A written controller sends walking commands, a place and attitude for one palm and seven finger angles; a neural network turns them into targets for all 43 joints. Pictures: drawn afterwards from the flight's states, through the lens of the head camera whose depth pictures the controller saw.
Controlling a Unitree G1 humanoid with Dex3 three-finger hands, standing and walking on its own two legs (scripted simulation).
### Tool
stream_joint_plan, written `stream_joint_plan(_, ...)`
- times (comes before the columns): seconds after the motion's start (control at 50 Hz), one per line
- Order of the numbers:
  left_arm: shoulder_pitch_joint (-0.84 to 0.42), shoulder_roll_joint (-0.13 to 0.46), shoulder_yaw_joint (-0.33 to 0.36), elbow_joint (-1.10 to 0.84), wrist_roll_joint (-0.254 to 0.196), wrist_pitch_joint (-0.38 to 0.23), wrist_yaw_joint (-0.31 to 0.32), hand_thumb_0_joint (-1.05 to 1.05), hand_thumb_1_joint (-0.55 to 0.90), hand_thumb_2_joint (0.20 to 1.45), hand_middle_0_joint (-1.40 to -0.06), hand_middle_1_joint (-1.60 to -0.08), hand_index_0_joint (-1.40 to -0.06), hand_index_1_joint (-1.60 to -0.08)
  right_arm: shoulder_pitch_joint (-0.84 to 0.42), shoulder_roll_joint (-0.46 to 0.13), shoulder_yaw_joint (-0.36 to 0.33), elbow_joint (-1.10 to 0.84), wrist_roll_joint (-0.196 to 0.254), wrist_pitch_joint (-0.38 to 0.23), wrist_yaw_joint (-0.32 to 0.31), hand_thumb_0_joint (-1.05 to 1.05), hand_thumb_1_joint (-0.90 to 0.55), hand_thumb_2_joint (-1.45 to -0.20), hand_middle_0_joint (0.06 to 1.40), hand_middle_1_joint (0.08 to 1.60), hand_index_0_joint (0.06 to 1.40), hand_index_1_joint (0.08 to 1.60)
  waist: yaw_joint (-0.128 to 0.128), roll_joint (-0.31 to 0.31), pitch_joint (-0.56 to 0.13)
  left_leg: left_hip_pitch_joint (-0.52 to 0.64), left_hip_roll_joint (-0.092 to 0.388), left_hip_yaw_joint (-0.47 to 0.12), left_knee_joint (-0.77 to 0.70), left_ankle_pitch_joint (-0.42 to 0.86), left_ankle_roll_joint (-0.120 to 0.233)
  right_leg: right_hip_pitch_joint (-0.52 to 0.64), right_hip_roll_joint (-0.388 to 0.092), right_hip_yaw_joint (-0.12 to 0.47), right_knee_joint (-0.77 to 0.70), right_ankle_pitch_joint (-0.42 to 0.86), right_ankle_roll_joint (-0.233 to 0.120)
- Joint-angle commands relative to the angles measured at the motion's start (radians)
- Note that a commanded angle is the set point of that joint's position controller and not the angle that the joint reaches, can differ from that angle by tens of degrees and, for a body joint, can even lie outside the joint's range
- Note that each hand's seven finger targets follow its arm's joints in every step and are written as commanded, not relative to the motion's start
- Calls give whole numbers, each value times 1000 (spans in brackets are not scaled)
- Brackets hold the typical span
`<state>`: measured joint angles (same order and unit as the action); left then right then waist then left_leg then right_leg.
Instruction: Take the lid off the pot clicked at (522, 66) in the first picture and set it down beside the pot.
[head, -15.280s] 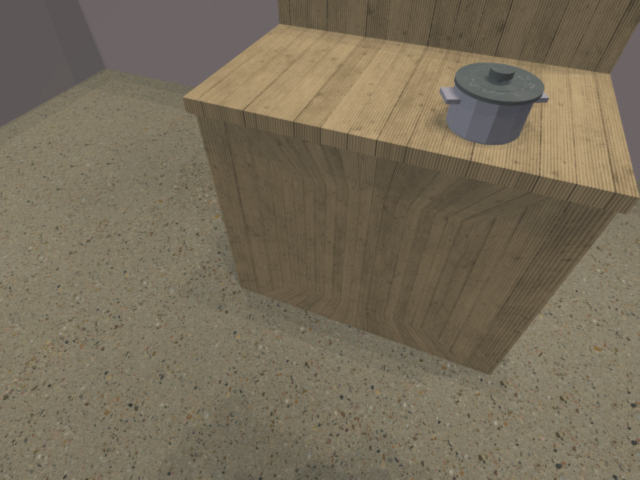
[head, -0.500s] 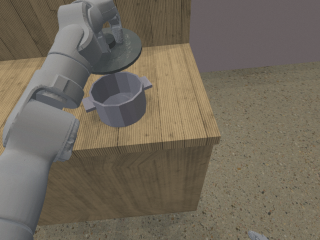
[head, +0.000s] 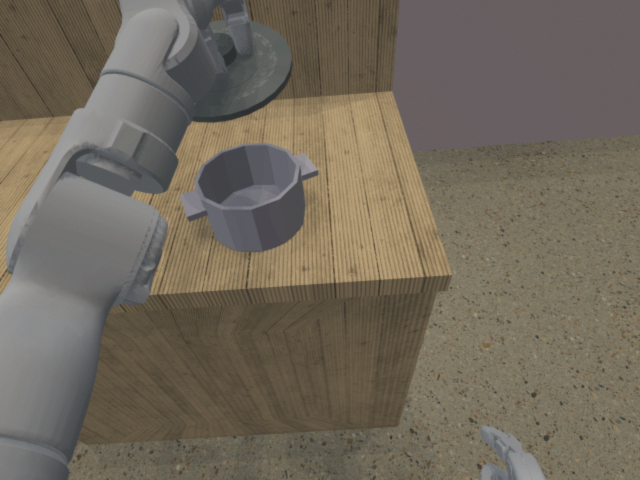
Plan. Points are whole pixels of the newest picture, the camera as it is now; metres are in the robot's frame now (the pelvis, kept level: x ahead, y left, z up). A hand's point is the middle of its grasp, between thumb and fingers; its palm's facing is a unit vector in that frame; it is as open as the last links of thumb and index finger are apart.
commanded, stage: lift the lid straight up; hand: left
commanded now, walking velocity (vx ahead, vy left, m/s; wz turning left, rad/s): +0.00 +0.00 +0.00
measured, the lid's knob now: (215, 50) +0.51 +0.11 +0.30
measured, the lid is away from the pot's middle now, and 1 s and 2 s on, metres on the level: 0.00 0.12 0.22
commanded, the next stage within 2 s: move the lid sideways beside the pot in 0.04 s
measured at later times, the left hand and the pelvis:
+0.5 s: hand (175, 57) +0.48 +0.14 +0.31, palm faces -0.15 -0.09 -0.98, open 7.0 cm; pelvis +0.00 +0.00 +0.00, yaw -1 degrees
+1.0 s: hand (101, 71) +0.46 +0.22 +0.30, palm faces -0.14 -0.08 -0.99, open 7.0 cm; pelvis +0.00 +0.01 +0.00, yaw +0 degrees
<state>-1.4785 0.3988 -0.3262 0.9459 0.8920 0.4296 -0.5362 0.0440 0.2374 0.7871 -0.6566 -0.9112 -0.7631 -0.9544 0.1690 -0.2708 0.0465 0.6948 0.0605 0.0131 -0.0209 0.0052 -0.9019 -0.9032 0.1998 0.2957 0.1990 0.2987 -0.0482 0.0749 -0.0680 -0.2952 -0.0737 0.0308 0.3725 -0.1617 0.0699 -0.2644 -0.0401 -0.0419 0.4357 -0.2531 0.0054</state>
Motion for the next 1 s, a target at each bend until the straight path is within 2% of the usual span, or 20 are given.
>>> stream_joint_plan(0.0,-621,175,48,-176,27,-7,71,0,666,978,-849,-1030,-927,-1042,-33,-118,-37,-116,7,-28,-8,0,-900,-900,200,300,200,300,-27,-120,-394,284,27,-75,20,272,-4,23,39,10,-43,314,-54)
stream_joint_plan(0.06,-679,254,77,-174,63,-5,72,0,666,978,-849,-1030,-927,-1042,-35,-116,-32,-112,4,-35,-17,0,-900,-900,200,300,200,300,-28,-140,-413,271,21,-72,16,215,0,34,43,16,-42,294,-51)
stream_joint_plan(0.1,-692,243,80,-217,31,-19,75,0,666,978,-849,-1030,-927,-1042,-27,-116,-36,-117,5,-45,-19,0,-900,-900,200,300,200,300,-24,-112,-437,285,21,-77,16,235,1,57,37,18,-46,311,-54)
stream_joint_plan(0.14,-693,322,97,-195,94,-30,67,0,666,978,-849,-1030,-927,-1042,-30,-120,-31,-112,-1,-41,-24,0,-900,-900,200,300,200,300,-21,-126,-433,259,18,-73,17,223,3,67,42,24,-39,314,-54)
stream_joint_plan(0.2,-617,296,89,-156,83,-37,62,0,666,978,-849,-1030,-927,-1042,-10,-127,-38,-112,3,-33,-22,0,-900,-900,200,300,200,300,-23,-118,-403,248,24,-72,16,263,1,69,39,20,-46,339,-57)
stream_joint_plan(0.26,-621,400,151,-140,107,-33,53,0,666,978,-849,-1030,-927,-1042,-16,-133,-34,-116,2,-23,-23,0,-900,-900,200,300,200,300,-7,-161,-398,203,18,-60,9,224,7,104,39,27,-37,347,-52)
stream_joint_plan(0.3,-591,316,96,-182,75,-51,47,0,666,978,-849,-1030,-927,-1042,-13,-130,-40,-133,3,-23,-19,0,-900,-900,200,300,200,300,-12,-104,-427,240,22,-62,18,282,5,104,33,24,-37,373,-54)
stream_joint_plan(0.36,-613,326,85,-205,104,-52,35,0,666,978,-849,-1030,-927,-1042,-9,-127,-44,-126,7,-17,-15,0,-900,-900,200,300,200,300,-23,-104,-402,267,25,-64,27,285,8,56,47,19,-38,347,-53)
stream_joint_plan(0.42,-587,452,178,-227,105,-64,33,0,666,978,-849,-1030,-927,-1042,-1,-140,-47,-132,3,-11,-20,0,-900,-900,200,300,200,300,-7,-129,-445,252,22,-63,32,300,12,118,44,30,-36,387,-50)
stream_joint_plan(0.5,-585,398,117,-281,72,-79,18,0,666,978,-849,-1030,-927,-1042,7,-142,-52,-139,11,-11,-23,0,-900,-900,200,300,200,300,-19,-72,-457,290,26,-65,40,362,16,109,39,25,-42,413,-51)
stream_joint_plan(0.52,-603,461,168,-316,96,-81,21,0,666,978,-849,-1030,-927,-1042,-4,-137,-54,-141,7,-14,-20,0,-900,-900,200,300,200,300,-6,-75,-475,303,25,-65,50,363,14,108,44,32,-35,409,-50)
stream_joint_plan(0.56,-601,450,152,-339,98,-83,12,0,666,978,-849,-1030,-927,-1042,-4,-132,-53,-142,10,-14,-18,0,-900,-900,200,300,200,300,-13,-47,-474,326,25,-73,57,405,15,91,47,26,-30,413,-53)
stream_joint_plan(0.6,-518,382,103,-313,71,-76,-1,0,666,978,-849,-1030,-927,-1042,12,-144,-60,-139,15,-3,-12,0,-900,-900,200,300,200,300,-24,-35,-434,336,33,-80,59,460,9,64,48,15,-48,418,-54)
stream_joint_plan(0.62,-540,442,151,-343,92,-72,2,0,666,978,-849,-1030,-927,-1042,-1,-140,-59,-141,16,-1,-7,0,-900,-900,200,300,200,300,-13,-47,-432,333,35,-79,61,447,6,54,54,17,-39,400,-53)
stream_joint_plan(0.7,-482,387,104,-330,61,-67,-13,0,666,978,-849,-1030,-927,-1042,-7,-148,-58,-147,22,19,-5,0,-900,-900,200,300,200,300,-24,-37,-405,325,30,-75,59,427,11,40,49,8,-50,383,-56)
stream_joint_plan(0.8,-501,418,113,-320,65,-71,-15,0,666,978,-849,-1030,-927,-1042,-5,-151,-56,-140,26,33,-9,0,-900,-900,200,300,200,300,-32,-43,-392,326,34,-86,54,400,2,15,54,-1,-55,336,-58)
stream_joint_plan(0.82,-525,505,177,-323,90,-73,-7,0,666,978,-849,-1030,-927,-1042,-8,-149,-56,-139,24,33,-9,0,-900,-900,200,300,200,300,-17,-71,-409,312,32,-85,50,369,1,29,59,2,-46,322,-56)
stream_joint_plan(0.9,-532,456,123,-326,69,-95,-5,0,666,978,-849,-1030,-927,-1042,-12,-152,-52,-147,26,32,-16,0,-900,-900,200,300,200,300,-30,-6,-425,337,29,-91,49,369,-2,18,54,0,-55,307,-62)
stream_joint_plan(0.92,-563,530,183,-343,93,-99,1,0,666,978,-849,-1030,-927,-1042,-8,-148,-54,-140,22,32,-15,0,-900,-900,200,300,200,300,-18,-35,-445,334,33,-94,48,353,-7,28,60,2,-48,296,-60)
stream_joint_plan(0.98,-549,452,110,-244,95,-101,-8,0,666,978,-849,-1030,-927,-1042,-4,-145,-50,-128,28,43,-19,0,-900,-900,200,300,200,300,-39,-35,-365,299,30,-86,33,266,-3,-21,64,-10,-60,237,-60)
